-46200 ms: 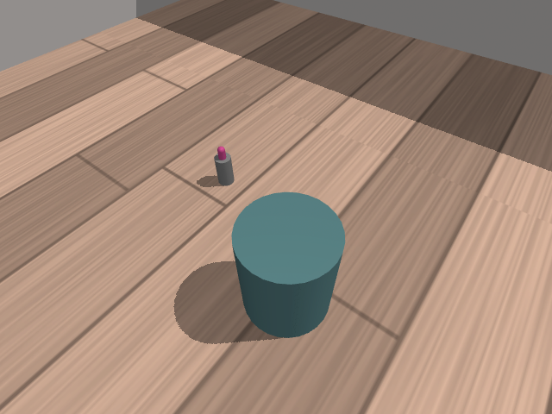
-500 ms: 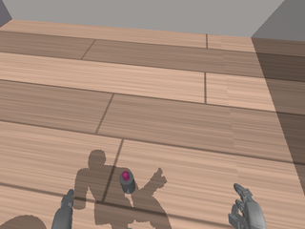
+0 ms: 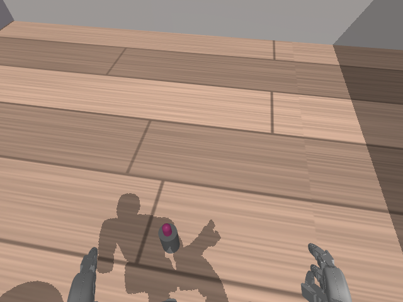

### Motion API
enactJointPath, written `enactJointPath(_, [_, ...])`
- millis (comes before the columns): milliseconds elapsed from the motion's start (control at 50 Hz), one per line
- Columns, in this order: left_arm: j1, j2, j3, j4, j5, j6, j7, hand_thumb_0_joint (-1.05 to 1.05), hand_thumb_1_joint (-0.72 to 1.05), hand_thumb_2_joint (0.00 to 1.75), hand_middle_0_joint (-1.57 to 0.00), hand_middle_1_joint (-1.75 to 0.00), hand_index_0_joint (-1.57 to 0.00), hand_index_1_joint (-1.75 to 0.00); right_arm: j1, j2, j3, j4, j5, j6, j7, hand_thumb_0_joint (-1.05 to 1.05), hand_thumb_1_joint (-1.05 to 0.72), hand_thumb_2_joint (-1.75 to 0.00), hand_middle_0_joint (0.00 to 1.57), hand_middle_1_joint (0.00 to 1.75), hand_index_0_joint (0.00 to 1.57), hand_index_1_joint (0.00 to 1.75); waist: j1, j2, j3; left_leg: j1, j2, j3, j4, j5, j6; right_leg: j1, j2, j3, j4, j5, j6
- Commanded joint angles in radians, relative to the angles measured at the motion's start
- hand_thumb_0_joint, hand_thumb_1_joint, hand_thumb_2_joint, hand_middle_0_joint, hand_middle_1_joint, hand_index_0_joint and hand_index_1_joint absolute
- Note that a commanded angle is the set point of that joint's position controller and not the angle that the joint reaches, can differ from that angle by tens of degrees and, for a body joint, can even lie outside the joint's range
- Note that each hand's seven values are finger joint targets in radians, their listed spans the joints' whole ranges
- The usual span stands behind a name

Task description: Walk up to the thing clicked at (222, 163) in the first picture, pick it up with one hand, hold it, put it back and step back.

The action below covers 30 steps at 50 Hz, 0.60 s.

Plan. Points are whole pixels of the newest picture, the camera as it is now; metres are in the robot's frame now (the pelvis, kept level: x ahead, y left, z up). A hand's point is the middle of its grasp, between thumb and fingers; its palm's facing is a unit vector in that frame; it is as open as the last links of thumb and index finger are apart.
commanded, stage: stand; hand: left
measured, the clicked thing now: (168, 236) +0.49 +0.16 -0.61
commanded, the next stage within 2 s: none
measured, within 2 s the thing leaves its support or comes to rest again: neither
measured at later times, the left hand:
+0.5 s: hand (119, 290) +0.17 +0.18 -0.06, palm faces +0.11 -0.95 -0.28, open 10.3 cm
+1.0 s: hand out of the picture +0.07 +0.26 -0.11, palm faces -0.01 -0.94 -0.35, open 7.4 cm
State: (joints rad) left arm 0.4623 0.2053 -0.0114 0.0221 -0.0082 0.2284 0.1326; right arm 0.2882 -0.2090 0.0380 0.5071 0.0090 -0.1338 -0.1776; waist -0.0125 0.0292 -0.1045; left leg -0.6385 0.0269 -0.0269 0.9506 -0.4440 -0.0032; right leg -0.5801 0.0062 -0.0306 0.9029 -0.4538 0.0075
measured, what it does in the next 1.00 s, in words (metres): stands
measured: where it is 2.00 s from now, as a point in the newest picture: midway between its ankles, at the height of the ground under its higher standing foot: outside the picture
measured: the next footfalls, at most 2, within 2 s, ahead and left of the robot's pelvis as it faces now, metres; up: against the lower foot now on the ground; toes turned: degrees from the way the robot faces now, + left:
none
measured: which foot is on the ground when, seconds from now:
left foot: down 0.00-1.00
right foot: down 0.00-1.00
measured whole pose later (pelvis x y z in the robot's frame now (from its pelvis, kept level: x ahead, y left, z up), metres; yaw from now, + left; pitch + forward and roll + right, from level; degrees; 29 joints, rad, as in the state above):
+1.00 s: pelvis +0.00 +0.02 +0.05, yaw +0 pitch -3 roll +0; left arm 0.21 0.32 0.01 0.97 0.03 -0.01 0.03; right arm 0.21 -0.31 -0.03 1.00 -0.04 0.00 -0.01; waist 0.01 0.00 0.05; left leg -0.23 -0.02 0.02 0.53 -0.25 0.03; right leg -0.20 -0.04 0.01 0.52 -0.28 0.03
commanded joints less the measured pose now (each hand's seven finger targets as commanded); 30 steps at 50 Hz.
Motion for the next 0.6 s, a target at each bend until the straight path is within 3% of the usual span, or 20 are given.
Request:
enactJointPath(0, [-0.017,0.090,0.050,-0.194,0.006,-0.050,0.011,0.00,-0.54,0.07,-0.05,-0.06,-0.05,-0.05,-0.069,-0.117,-0.059,-0.156,-0.001,-0.060,-0.012,0.00,-0.90,-0.90,0.20,0.30,0.20,0.30,-0.001,0.008,-0.107,0.121,-0.013,0.011,-0.158,0.166,0.011,0.030,0.022,-0.022,-0.147,0.161,-0.018])
enactJointPath(80, [-0.022,0.091,0.052,-0.186,0.007,-0.046,0.009,0.00,-0.54,0.07,-0.05,-0.06,-0.05,-0.05,-0.061,-0.121,-0.062,-0.149,-0.003,-0.058,-0.013,0.00,-0.90,-0.90,0.20,0.30,0.20,0.30,-0.013,-0.008,-0.109,0.126,-0.013,0.014,-0.142,0.210,0.013,0.034,0.021,-0.021,-0.145,0.207,-0.014])
enactJointPath(120, [-0.019,0.098,0.061,-0.190,0.007,-0.046,0.011,0.00,-0.38,0.23,-0.20,-0.22,-0.20,-0.21,-0.060,-0.120,-0.062,-0.146,-0.003,-0.060,-0.012,0.00,-0.90,-0.90,0.20,0.30,0.20,0.30,-0.007,0.007,-0.114,0.130,-0.012,0.012,-0.145,0.231,0.010,0.037,0.022,-0.024,-0.134,0.221,-0.016])
enactJointPath(140, [-0.030,0.098,0.059,-0.203,0.007,-0.045,0.011,0.00,-0.30,0.31,-0.20,-0.30,-0.20,-0.29,-0.060,-0.120,-0.062,-0.146,-0.004,-0.059,-0.013,0.00,-0.90,-0.90,0.20,0.30,0.20,0.30,-0.005,0.022,-0.117,0.138,-0.012,0.013,-0.148,0.230,0.008,0.033,0.023,-0.024,-0.134,0.218,-0.017])
enactJointPath(180, [-0.020,0.088,0.051,-0.175,0.007,-0.040,0.008,0.00,-0.14,0.47,-0.20,-0.30,-0.20,-0.30,-0.065,-0.126,-0.064,-0.149,-0.002,-0.056,-0.012,0.00,-0.90,-0.90,0.20,0.30,0.20,0.30,-0.011,-0.019,-0.088,0.118,-0.012,0.009,-0.150,0.203,0.012,0.027,0.022,-0.024,-0.143,0.195,-0.015])
enactJointPath(300, [-0.026,0.091,0.056,-0.187,0.005,-0.040,0.010,0.00,0.34,0.90,-0.20,-0.30,-0.20,-0.30,-0.069,-0.118,-0.060,-0.151,-0.003,-0.056,-0.012,0.00,-0.90,-0.90,0.20,0.30,0.20,0.30,-0.006,0.004,-0.084,0.116,-0.017,0.022,-0.147,0.183,0.012,0.027,0.016,-0.016,-0.157,0.187,-0.013])
enactJointPath(360, [-0.006,0.097,0.061,-0.191,0.006,-0.036,0.009,0.00,0.58,0.90,-0.20,-0.30,-0.20,-0.30,-0.061,-0.118,-0.061,-0.156,-0.003,-0.054,-0.012,0.00,-0.90,-0.90,0.20,0.30,0.20,0.30,-0.009,-0.014,-0.126,0.131,-0.019,0.021,-0.126,0.248,0.016,0.054,0.014,-0.014,-0.149,0.261,-0.008])
enactJointPath(440, [-0.017,0.095,0.059,-0.192,0.006,-0.035,0.008,0.00,0.90,0.90,-0.20,-0.30,-0.20,-0.30,-0.062,-0.117,-0.062,-0.155,-0.004,-0.048,-0.014,0.00,-0.90,-0.90,0.20,0.30,0.20,0.30,-0.011,-0.008,-0.125,0.131,-0.019,0.024,-0.126,0.242,0.017,0.052,0.012,-0.010,-0.153,0.257,-0.009])
enactJointPath(500, [-0.022,0.101,0.064,-0.189,0.005,-0.033,0.009,0.00,0.90,0.90,-0.20,-0.30,-0.20,-0.30,-0.066,-0.116,-0.059,-0.153,-0.003,-0.051,-0.014,0.00,-0.90,-0.90,0.20,0.30,0.20,0.30,-0.007,-0.009,-0.097,0.118,-0.019,0.023,-0.134,0.216,0.017,0.045,0.012,-0.013,-0.158,0.228,-0.009])
enactJointPath(520, [-0.187,0.237,0.096,0.162,0.103,-0.140,-0.034,0.00,0.90,0.90,-0.20,-0.30,-0.20,-0.30,-0.134,-0.239,-0.101,0.070,-0.115,0.022,0.046,0.00,-0.90,-0.90,0.20,0.30,0.20,0.30,0.027,-0.070,0.052,0.164,0.018,-0.029,-0.171,0.319,0.041,0.158,-0.079,0.110,-0.208,0.305,-0.084])
enactJointPath(540, [-0.164,0.250,0.108,0.260,0.111,-0.181,-0.059,0.00,0.90,0.90,-0.20,-0.30,-0.20,-0.30,-0.103,-0.234,-0.111,0.110,-0.120,0.051,0.077,0.00,-0.90,-0.90,0.20,0.30,0.20,0.30,0.017,-0.085,-0.022,0.216,0.020,-0.010,-0.168,0.309,0.062,0.181,-0.094,0.129,-0.202,0.317,-0.104])
enactJointPath(560, [-0.171,0.260,0.103,0.287,0.100,-0.211,-0.075,0.00,0.90,0.90,-0.20,-0.30,-0.20,-0.30,-0.101,-0.247,-0.116,0.112,-0.113,0.063,0.093,0.00,-0.90,-0.90,0.20,0.30,0.20,0.30,0.005,-0.065,-0.019,0.224,0.015,-0.038,-0.181,0.294,0.068,0.171,-0.095,0.157,-0.209,0.314,-0.113])
enactJointPath(580, [-0.173,0.261,0.095,0.329,0.084,-0.230,-0.085,0.00,0.90,0.90,-0.20,-0.30,-0.20,-0.30,-0.103,-0.245,-0.115,0.121,-0.096,0.068,0.108,0.00,-0.90,-0.90,0.20,0.30,0.20,0.30,0.013,-0.038,-0.034,0.247,0.017,-0.049,-0.199,0.297,0.074,0.202,-0.099,0.153,-0.206,0.314,-0.110])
